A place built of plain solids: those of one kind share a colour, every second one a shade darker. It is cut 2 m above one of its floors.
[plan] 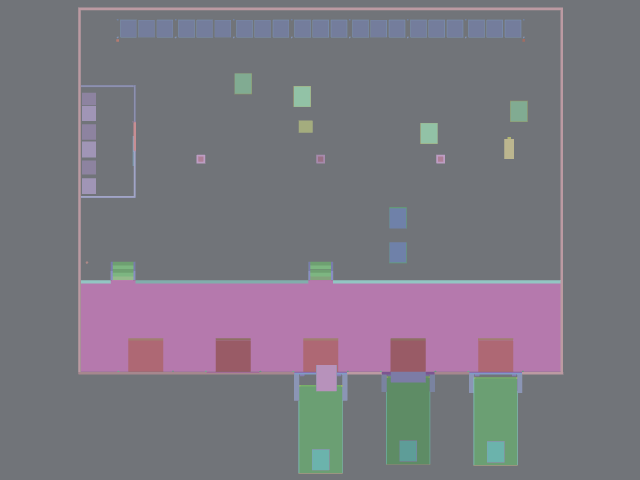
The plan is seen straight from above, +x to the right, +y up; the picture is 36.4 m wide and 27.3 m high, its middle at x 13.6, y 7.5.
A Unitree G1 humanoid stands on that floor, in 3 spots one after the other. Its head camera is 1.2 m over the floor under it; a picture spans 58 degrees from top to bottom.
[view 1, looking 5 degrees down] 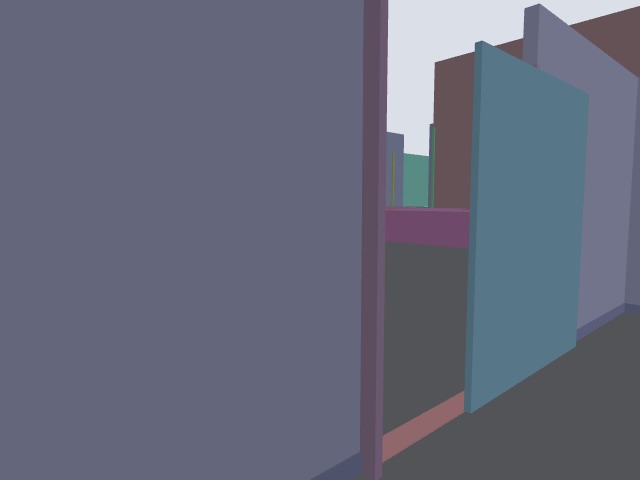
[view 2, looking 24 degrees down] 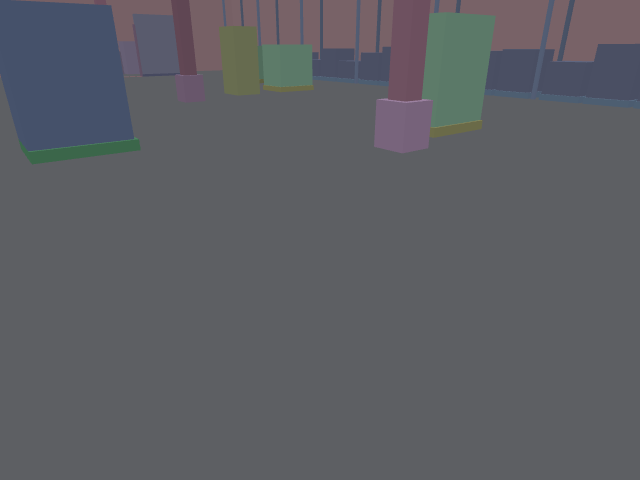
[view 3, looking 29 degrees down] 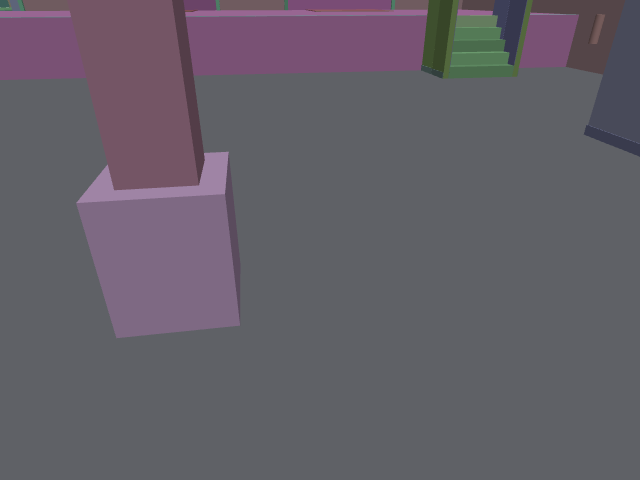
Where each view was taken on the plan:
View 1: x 1.77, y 15.60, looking -42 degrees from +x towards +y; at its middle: room_wall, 1.68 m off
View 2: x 24.28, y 7.76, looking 142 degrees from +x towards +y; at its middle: ground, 2.95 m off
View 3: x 6.46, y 13.80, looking -99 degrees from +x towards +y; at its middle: ground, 2.48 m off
